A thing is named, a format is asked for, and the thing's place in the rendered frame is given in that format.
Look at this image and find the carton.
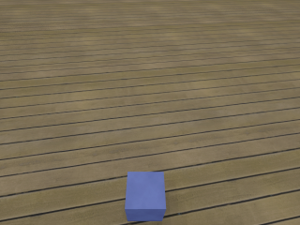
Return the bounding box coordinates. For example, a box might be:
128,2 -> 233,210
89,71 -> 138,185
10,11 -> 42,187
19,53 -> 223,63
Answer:
125,172 -> 166,221

